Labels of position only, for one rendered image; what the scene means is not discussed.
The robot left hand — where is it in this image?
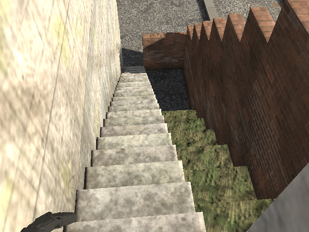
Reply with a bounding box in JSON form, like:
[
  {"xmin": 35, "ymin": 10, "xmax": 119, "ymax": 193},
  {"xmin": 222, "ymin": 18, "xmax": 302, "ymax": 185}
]
[{"xmin": 20, "ymin": 212, "xmax": 77, "ymax": 232}]

